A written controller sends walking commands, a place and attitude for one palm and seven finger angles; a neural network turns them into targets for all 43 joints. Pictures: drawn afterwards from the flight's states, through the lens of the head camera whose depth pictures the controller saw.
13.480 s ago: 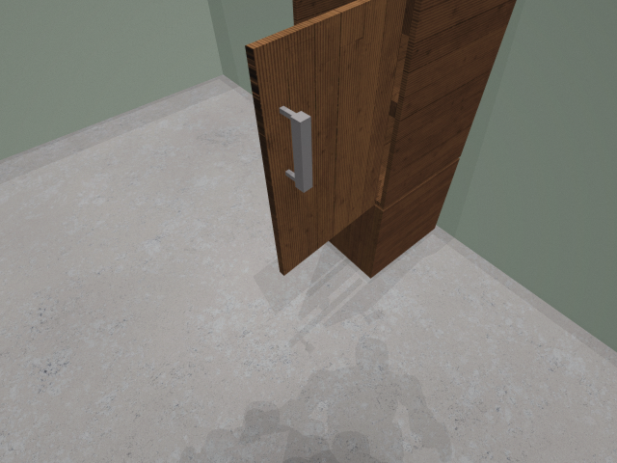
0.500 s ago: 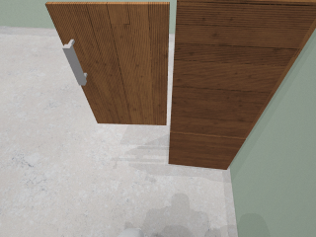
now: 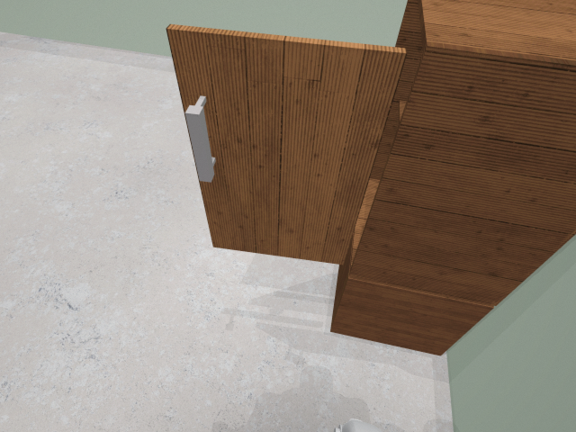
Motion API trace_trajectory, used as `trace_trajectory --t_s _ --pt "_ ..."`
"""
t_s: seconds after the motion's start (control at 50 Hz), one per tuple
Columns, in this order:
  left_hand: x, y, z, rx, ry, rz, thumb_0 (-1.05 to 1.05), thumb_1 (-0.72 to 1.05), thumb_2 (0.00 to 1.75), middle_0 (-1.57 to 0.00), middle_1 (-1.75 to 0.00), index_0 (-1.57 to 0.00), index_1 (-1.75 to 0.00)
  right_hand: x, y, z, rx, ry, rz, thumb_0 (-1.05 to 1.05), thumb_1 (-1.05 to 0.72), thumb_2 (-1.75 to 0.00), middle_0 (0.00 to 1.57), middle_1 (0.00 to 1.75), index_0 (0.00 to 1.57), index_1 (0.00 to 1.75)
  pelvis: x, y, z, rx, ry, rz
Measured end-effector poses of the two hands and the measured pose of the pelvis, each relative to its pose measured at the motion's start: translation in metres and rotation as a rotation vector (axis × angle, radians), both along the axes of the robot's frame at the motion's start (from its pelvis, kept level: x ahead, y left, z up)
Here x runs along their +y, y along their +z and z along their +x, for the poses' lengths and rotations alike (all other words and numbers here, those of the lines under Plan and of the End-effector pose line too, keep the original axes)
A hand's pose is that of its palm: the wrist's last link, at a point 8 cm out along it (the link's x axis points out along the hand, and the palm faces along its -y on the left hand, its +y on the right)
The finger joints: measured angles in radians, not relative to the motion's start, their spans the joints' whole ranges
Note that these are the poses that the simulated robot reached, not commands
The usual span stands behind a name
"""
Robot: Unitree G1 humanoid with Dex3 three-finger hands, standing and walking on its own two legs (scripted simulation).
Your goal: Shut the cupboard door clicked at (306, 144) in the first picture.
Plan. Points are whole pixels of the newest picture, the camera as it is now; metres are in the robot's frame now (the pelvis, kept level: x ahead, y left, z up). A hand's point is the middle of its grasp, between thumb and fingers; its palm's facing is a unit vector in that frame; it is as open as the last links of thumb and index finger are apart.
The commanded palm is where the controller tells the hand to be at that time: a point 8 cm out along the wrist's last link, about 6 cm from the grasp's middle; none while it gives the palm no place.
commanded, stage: take the last steps up to it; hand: left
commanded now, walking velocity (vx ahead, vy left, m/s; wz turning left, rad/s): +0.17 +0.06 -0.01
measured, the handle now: (204, 140) +0.59 +0.21 +0.05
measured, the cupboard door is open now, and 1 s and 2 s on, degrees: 94 94 94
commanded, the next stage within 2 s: come to a stop and stand still in 0.12 s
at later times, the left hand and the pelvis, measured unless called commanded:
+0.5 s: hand (167, 427) +0.15 +0.21 -0.18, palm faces +0.06 -0.98 -0.21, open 7.2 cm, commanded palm none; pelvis +0.11 +0.02 -0.01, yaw +1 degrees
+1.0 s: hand out of the picture +0.14 +0.19 -0.18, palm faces +0.00 -0.98 -0.21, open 7.3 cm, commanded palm none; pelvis +0.12 +0.02 -0.01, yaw -1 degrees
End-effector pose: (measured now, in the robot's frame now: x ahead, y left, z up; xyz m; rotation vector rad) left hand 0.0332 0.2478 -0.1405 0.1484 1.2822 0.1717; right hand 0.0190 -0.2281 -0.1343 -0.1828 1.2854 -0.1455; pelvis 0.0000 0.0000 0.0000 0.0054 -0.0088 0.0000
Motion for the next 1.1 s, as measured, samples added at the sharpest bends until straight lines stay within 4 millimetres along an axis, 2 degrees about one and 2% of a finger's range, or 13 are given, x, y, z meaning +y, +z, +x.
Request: trace_trajectory --t_s 0.16,0.2,0.24,0.32,0.42,0.5,0.6,0.7,0.76,0.82,0.98,1.1 --pt "-0.023 0.007 0.106 -0.131 -0.088 -0.005 0.01 0.91 0.9 -0.2 -0.29 -0.2 -0.3 0.014 -0.021 -0.031 0.186 -0.085 0.066 0.0 -0.91 -0.9 0.2 0.3 0.2 0.3 -0.001 -0.008 0.044 -0.011 -0.012 0.024" --pt "-0.03 0.003 0.127 -0.161 -0.1 -0.004 0.01 0.91 0.9 -0.2 -0.29 -0.2 -0.3 0.014 -0.029 -0.033 0.223 -0.103 0.081 0.0 -0.91 -0.9 0.2 0.3 0.2 0.3 -0.006 -0.016 0.058 -0.011 -0.012 0.029" --pt "-0.035 0.001 0.137 -0.179 -0.093 -0.008 0.01 0.91 0.9 -0.2 -0.29 -0.2 -0.3 0.012 -0.033 -0.028 0.254 -0.108 0.086 0.0 -0.91 -0.9 0.2 0.3 0.2 0.3 -0.007 -0.019 0.067 -0.018 0.0 0.01" --pt "-0.037 0.002 0.132 -0.136 -0.044 -0.014 0.0 0.91 0.9 -0.2 -0.29 -0.2 -0.3 0.007 -0.025 0.006 0.253 -0.093 0.067 0.01 -0.91 -0.9 0.2 0.3 0.2 0.3 -0.005 -0.01 0.082 -0.015 0.024 -0.01" --pt "-0.014 0.0 0.122 -0.062 0.0 0.01 -0.01 0.94 0.9 -0.21 -0.29 -0.21 -0.3 0.008 -0.016 0.068 0.153 -0.066 0.037 0.0 -0.91 -0.9 0.2 0.3 0.2 0.3 0.003 -0.004 0.096 0.003 0.018 -0.005" --pt "0.006 -0.014 0.113 0.004 0.016 0.001 -0.01 0.93 0.9 -0.21 -0.29 -0.2 -0.3 0.018 -0.019 0.11 0.055 -0.044 0.01 0.0 -0.91 -0.9 0.2 0.3 0.2 0.29 0.02 -0.013 0.107 -0.001 0.013 -0.025" --pt "0.021 -0.018 0.102 0.063 0.047 -0.001 0.0 0.92 0.9 -0.2 -0.29 -0.2 -0.3 0.028 -0.012 0.147 -0.004 -0.003 -0.017 0.0 -0.92 -0.9 0.2 0.3 0.2 0.3 0.029 -0.013 0.114 0.005 0.002 -0.003" --pt "0.021 -0.014 0.09 0.11 0.042 0.009 0.0 0.91 0.9 -0.2 -0.29 -0.2 -0.3 0.029 -0.012 0.173 -0.056 0.02 -0.006 0.0 -0.91 -0.9 0.2 0.3 0.2 0.3 0.027 -0.011 0.113 0.024 -0.003 0.004" --pt "0.017 -0.012 0.084 0.125 0.033 0.024 0.01 0.91 0.9 -0.2 -0.29 -0.2 -0.3 0.023 -0.017 0.18 -0.073 0.007 0.007 0.0 -0.91 -0.9 0.2 0.3 0.2 0.3 0.022 -0.013 0.112 0.03 -0.013 0.007" --pt "0.01 -0.007 0.081 0.134 0.02 0.022 0.01 0.91 0.9 -0.2 -0.29 -0.2 -0.3 0.017 -0.016 0.178 -0.069 -0.01 0.014 0.0 -0.91 -0.9 0.2 0.3 0.2 0.3 0.019 -0.01 0.113 0.029 -0.003 -0.002" --pt "-0.006 -0.011 0.098 0.069 -0.022 -0.004 0.01 0.9 0.9 -0.2 -0.29 -0.2 -0.3 0.011 -0.011 0.156 -0.04 -0.035 -0.007 0.0 -0.9 -0.9 0.2 0.3 0.2 0.3 0.022 -0.009 0.121 0.012 -0.017 -0.016" --pt "0.01 -0.012 0.113 0.011 -0.054 0.002 0.02 0.93 0.9 -0.21 -0.29 -0.2 -0.3 0.023 -0.009 0.136 -0.051 -0.056 -0.013 0.0 -0.9 -0.9 0.2 0.3 0.2 0.3 0.034 -0.01 0.121 -0.011 -0.021 -0.015"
